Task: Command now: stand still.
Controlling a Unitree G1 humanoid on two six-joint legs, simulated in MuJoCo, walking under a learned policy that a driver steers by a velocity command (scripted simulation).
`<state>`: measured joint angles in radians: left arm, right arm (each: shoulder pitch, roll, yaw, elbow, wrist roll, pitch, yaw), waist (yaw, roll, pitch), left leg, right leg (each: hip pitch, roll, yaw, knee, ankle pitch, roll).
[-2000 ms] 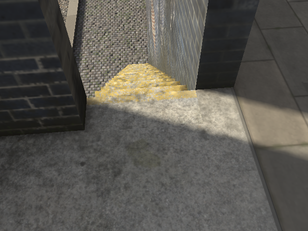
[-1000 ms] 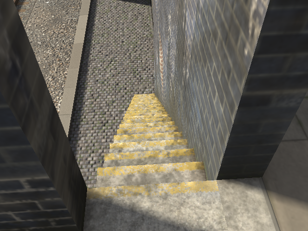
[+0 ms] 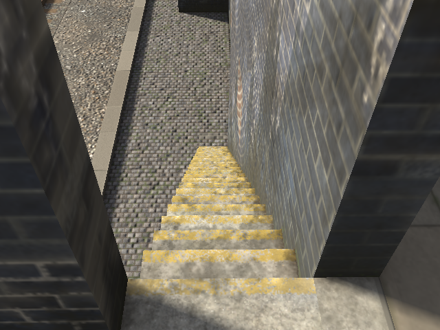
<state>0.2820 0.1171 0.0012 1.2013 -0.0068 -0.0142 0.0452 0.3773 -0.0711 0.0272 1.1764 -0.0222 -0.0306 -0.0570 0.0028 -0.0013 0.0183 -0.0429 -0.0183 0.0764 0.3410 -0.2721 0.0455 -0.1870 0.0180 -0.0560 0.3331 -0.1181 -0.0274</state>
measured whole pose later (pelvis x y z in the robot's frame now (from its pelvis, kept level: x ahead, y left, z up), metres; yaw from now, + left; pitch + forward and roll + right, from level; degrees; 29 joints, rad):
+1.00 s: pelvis +0.02 +0.03 +0.00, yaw +1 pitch +0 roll -1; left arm 0.31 0.10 -0.03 1.18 -0.01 0.02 0.06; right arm 0.44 -0.08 0.00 1.16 -0.02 -0.05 -0.05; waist 0.00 -0.01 0.00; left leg -0.05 -0.07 0.08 0.33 -0.29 0.09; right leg -0.22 -0.03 -0.04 0.40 -0.17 0.03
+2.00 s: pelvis +0.41 +0.00 -0.03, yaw +0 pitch +2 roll -2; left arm 0.52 0.10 0.03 1.10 0.01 -0.10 0.03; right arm 0.00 -0.17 -0.05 0.80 -0.03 -0.05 0.03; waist 0.04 0.03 0.06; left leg -0.51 0.01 0.07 0.55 -0.05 0.14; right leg 0.12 0.01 -0.11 0.36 -0.45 -0.01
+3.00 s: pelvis +0.84 +0.00 -0.27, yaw +1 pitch -4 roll +0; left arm 0.59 0.12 0.01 1.13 -0.05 -0.09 0.08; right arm 0.25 -0.22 -0.05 0.92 -0.05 0.09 0.01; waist -0.01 0.13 0.06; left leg -0.79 -0.03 -0.22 1.15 0.21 0.04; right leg -0.27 -0.10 -0.06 0.95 -0.61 0.04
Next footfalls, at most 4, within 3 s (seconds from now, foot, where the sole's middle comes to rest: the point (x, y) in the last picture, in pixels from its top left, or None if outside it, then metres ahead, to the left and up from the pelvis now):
1.48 right None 0.25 -0.12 -0.78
2.00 left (201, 315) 0.59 0.08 -0.78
2.76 right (263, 275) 0.83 -0.14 -0.99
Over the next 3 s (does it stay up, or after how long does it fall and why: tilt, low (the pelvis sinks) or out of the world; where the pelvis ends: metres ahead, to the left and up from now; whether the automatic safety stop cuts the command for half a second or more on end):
stays up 0.84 0.00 -0.27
